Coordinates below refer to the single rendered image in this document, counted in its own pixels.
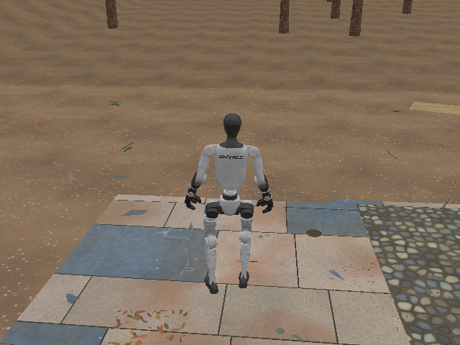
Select robot right hand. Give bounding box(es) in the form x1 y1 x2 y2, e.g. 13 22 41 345
257 198 273 213

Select robot right upper arm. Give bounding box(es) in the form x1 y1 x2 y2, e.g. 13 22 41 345
247 145 266 185

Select robot left forearm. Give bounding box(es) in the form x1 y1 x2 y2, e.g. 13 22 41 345
187 172 201 197

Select robot left hand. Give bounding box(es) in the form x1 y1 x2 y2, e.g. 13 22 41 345
185 195 201 210

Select robot right forearm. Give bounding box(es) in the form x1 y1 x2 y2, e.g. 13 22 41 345
258 174 272 201

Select robot left upper arm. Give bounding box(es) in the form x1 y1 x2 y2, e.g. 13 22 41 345
195 144 217 183

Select right robot foot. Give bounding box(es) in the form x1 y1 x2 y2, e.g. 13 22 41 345
239 272 249 288

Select right robot shin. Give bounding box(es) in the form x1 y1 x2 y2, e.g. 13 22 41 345
240 231 252 279

